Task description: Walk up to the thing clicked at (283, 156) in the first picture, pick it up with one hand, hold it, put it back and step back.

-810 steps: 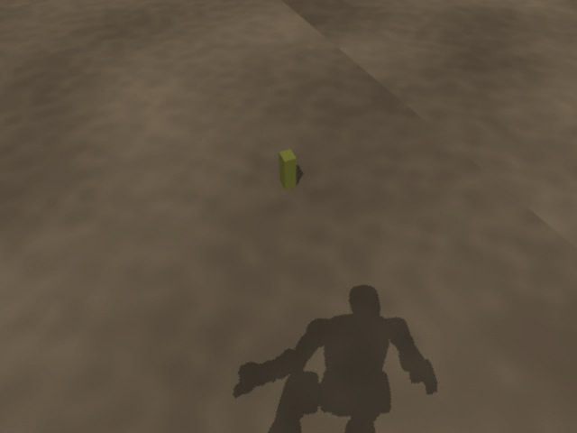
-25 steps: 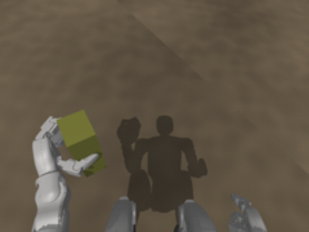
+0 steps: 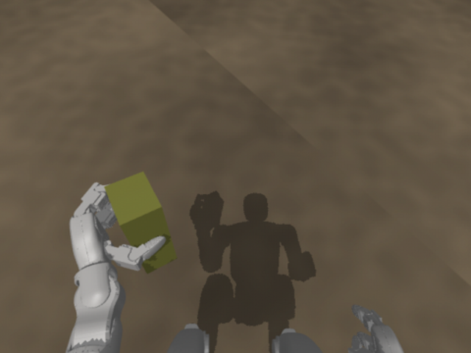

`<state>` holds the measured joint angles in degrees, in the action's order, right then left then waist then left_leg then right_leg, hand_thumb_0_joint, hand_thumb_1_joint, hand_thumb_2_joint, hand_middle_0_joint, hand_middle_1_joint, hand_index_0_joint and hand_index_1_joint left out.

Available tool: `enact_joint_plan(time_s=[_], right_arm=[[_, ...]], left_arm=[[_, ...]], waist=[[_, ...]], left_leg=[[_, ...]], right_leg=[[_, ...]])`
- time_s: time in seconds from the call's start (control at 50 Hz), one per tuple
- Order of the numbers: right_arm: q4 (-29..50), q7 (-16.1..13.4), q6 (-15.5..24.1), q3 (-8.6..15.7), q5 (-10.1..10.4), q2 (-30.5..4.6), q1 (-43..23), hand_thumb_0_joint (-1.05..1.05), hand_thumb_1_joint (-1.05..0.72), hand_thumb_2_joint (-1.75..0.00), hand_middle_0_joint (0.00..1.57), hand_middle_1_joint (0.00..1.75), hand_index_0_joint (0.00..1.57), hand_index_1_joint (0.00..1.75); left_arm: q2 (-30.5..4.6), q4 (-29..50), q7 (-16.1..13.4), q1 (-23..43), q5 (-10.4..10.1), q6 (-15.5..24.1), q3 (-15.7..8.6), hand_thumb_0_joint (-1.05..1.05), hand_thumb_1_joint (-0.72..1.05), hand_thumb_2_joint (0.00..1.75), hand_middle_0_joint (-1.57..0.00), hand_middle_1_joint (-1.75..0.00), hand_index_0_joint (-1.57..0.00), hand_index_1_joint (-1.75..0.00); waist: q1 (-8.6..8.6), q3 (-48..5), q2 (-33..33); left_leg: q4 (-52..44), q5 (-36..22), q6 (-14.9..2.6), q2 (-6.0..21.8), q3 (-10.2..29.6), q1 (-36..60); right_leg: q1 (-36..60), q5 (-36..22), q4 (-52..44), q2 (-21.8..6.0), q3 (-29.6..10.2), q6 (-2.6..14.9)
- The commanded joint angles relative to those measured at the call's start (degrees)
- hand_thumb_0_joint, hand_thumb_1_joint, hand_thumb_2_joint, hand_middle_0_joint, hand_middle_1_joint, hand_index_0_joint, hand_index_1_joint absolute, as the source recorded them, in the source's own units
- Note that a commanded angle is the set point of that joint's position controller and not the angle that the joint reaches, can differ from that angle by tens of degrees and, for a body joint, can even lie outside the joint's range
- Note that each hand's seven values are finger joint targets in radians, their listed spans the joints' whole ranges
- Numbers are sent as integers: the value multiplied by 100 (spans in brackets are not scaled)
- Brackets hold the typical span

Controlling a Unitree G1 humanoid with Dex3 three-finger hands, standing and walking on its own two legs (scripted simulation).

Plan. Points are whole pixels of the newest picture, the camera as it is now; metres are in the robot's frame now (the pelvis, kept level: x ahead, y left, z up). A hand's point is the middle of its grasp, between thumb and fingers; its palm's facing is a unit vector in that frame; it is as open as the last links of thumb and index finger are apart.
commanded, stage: hold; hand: left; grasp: from the side
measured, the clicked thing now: (145, 227) +0.33 +0.17 +0.01
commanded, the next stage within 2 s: crouch in 0.74 s
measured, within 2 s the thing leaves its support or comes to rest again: neither
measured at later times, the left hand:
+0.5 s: hand (132, 207) +0.34 +0.18 +0.06, palm faces +0.37 -0.93 -0.04, open 11.2 cm
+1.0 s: hand (132, 202) +0.34 +0.18 +0.07, palm faces +0.37 -0.93 -0.01, open 11.2 cm
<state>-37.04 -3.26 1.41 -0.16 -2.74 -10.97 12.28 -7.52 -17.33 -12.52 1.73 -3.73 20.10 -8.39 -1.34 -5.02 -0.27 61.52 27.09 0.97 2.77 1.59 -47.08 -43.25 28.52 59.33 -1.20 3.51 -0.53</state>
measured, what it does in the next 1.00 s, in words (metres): stands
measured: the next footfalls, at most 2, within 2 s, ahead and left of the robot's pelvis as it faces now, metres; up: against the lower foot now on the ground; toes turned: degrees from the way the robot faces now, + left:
none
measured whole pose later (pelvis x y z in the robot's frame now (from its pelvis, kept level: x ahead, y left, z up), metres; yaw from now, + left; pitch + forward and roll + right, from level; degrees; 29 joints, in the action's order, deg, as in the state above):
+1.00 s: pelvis +0.00 -0.01 +0.03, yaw +0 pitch +8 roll -1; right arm -39.1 -3.2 0.2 0.0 -2.7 -10.9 12.0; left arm -6.0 -24.6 -14.0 6.8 -4.3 21.1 -8.8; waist -1.1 -2.6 -0.1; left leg 50.8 23.1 1.3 2.8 0.6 -35.3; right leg -32.3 24.6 49.5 -1.0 2.8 -0.3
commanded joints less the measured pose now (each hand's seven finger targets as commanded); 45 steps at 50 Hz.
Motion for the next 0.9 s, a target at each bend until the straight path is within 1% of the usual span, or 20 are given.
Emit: enact_joint_plan(time_s=[0.0, 0.08, 0.1, 0.14, 0.2, 0.3, 0.34, 0.38, 0.48, 0.52, 0.54, 0.64, 0.66, 0.68, 0.72, 0.74, 0.76, 0.78, 0.82, 0.88], right_arm=[[672, -110, 199, 222, 4, -725, -84, 0, -88, -89, 20, 30, 20, 30], [651, -133, 167, 201, 1, -683, -39, 0, -89, -89, 20, 30, 20, 30], [620, -138, 171, 197, 9, -681, -57, 0, -89, -89, 20, 30, 20, 30], [607, -142, 166, 206, 3, -676, -8, 0, -89, -90, 20, 30, 20, 30], [596, -144, 130, 186, -15, -651, -66, 0, -89, -90, 20, 30, 20, 30], [609, -142, 90, 213, -20, -675, -76, 0, -89, -90, 20, 30, 20, 30], [612, -152, 90, 180, -16, -626, -115, 0, -89, -89, 20, 30, 20, 30], [610, -147, 106, 193, -22, -644, -150, 0, -89, -90, 20, 30, 20, 30], [536, -163, 59, 208, -26, -665, -46, 0, -89, -90, 20, 30, 20, 30], [589, -146, 51, 179, -35, -636, -105, 0, -89, -90, 20, 30, 20, 30], [577, -144, 71, 211, -6, -675, -137, 0, -89, -90, 20, 30, 20, 30], [568, -142, 58, 203, -1, -674, -139, 0, -90, -90, 20, 30, 20, 30], [544, -149, 52, 210, 12, -692, -150, 0, -90, -90, 20, 30, 20, 30], [540, -149, 44, 210, 10, -684, -122, 0, -90, -90, 20, 30, 20, 30], [546, -127, 57, 203, 17, -681, -193, 0, -90, -90, 20, 30, 20, 30], [494, -124, 68, 230, 15, -705, -133, 0, -90, -90, 20, 30, 20, 30], [514, -135, 67, 232, 24, -713, -180, 0, -90, -90, 20, 30, 20, 30], [524, -127, 65, 225, 27, -698, -173, 0, -89, -90, 20, 30, 20, 30], [530, -115, 53, 214, 25, -684, -223, 0, -90, -91, 20, 30, 20, 30], [502, -101, 66, 231, 27, -688, -201, 0, -86, -89, 20, 30, 20, 30]], left_arm=[[-604, 1634, -58, 1686, -78, 551, -195, 0, 0, 120, -120, -140, -123, -139], [-620, 1780, -134, 1693, -79, 528, -183, 0, -4, 121, -122, -141, -124, -141], [-498, 1420, -144, 1431, -75, 475, -141, 0, -7, 122, -123, -143, -126, -143], [-575, 1774, -175, 1743, -83, 504, -169, 0, -9, 122, -122, -142, -124, -142], [-336, 1188, -188, 1311, -40, 390, -48, 0, -9, 123, -124, -144, -127, -144], [-631, 1782, -310, 1989, 38, 467, -179, 0, -9, 126, -126, -147, -129, -147], [-340, 1185, -299, 1453, -1, 390, -82, 0, -5, 127, -127, -148, -130, -148], [-441, 1485, -286, 1895, -35, 489, -133, 0, -7, 128, -127, -148, -129, -148], [-641, 1456, -287, 1856, 30, 471, -240, 0, -6, 128, -126, -148, -128, -148], [-220, 1025, -252, 1575, -15, 395, 8, 0, -5, 129, -127, -149, -130, -150], [-449, 1487, -267, 2045, -30, 466, -91, 0, -6, 129, -127, -149, -130, -149], [-452, 1188, -200, 1896, -47, 495, -145, 0, -5, 131, -128, -151, -131, -151], [-659, 1417, -201, 2090, -32, 521, -231, 0, -7, 130, -127, -150, -130, -150], [-659, 1366, -189, 2047, -29, 497, -248, 0, -8, 129, -128, -149, -130, -150], [-277, 939, -141, 1935, -76, 434, 21, 0, -8, 130, -129, -151, -132, -151], [-466, 1172, -174, 2218, -69, 494, -142, 0, -7, 130, -129, -151, -131, -151], [-449, 837, -171, 2003, -55, 473, -180, 0, -7, 130, -129, -151, -132, -151], [-584, 1272, -158, 2304, -55, 529, -157, 0, -4, 130, -128, -150, -131, -150], [-549, 1085, -157, 2112, -36, 495, -148, 0, -6, 139, -135, -159, -137, -159], [-417, 786, -194, 2000, -51, 464, -146, 0, 0, 133, -141, -156, -144, -156]], waist=[[-6, -1766, -421], [13, -1808, -277], [3, -1712, -116], [15, -1835, -182], [-6, -1583, -40], [49, -1737, -357], [6, -1498, 34], [11, -1607, -170], [61, -1810, -179], [-46, -1571, 53], [-12, -1548, -132], [33, -1590, -118], [49, -1609, -204], [63, -1658, -186], [-56, -1285, -152], [-26, -1407, -134], [2, -1361, -49], [14, -1427, -183], [32, -1371, -241], [-12, -1325, 7]], left_leg=[[-1080, -1180, -35, -186, 28, 1554], [-1142, -1314, -55, -192, -28, 1645], [-1150, -1350, -67, -182, -37, 1626], [-1150, -1503, -75, -184, -66, 1690], [-1217, -1486, -76, -193, -77, 1628], [-1358, -1619, -41, -188, -90, 1912], [-1410, -1518, -66, -175, -73, 1809], [-1431, -1485, -56, -186, -90, 1873], [-1434, -1934, -56, -191, -134, 2073], [-1474, -1786, -76, -195, -135, 1982], [-1533, -1716, -65, -183, -137, 2066], [-1610, -1813, -52, -187, -122, 2168], [-1611, -1850, -57, -194, -147, 2190], [-1616, -1878, -56, -203, -157, 2198], [-1692, -1739, -51, -189, -137, 2159], [-1694, -1718, -50, -165, -114, 2180], [-1720, -1657, -58, -170, -125, 2198], [-1739, -1693, -51, -174, -129, 2242], [-1791, -1584, -45, -196, -146, 2256], [-1797, -1548, -56, -185, -144, 2192]], right_leg=[[688, -1520, -928, 168, -27, 96], [1025, -1685, -1097, 144, -68, 55], [1007, -1755, -1106, 144, -73, 42], [1162, -1962, -1145, 127, -104, 26], [1210, -1938, -1229, 132, -96, 18], [1313, -2005, -1303, 129, -107, 47], [1353, -1946, -1364, 156, -80, 14], [1382, -1909, -1390, 143, -105, 25], [1673, -2410, -1416, 143, -140, 9], [1631, -2322, -1494, 157, -130, -15], [1579, -2227, -1509, 150, -130, 3], [1703, -2237, -1558, 156, -116, 18], [1769, -2313, -1582, 137, -142, 5], [1849, -2349, -1599, 136, -149, 2], [1613, -2191, -1618, 166, -113, 20], [1622, -2143, -1618, 168, -98, 26], [1592, -2083, -1667, 155, -105, 19], [1678, -2104, -1666, 148, -113, 26], [1669, -1989, -1710, 141, -119, 25], [1702, -1973, -1728, 158, -114, 9]])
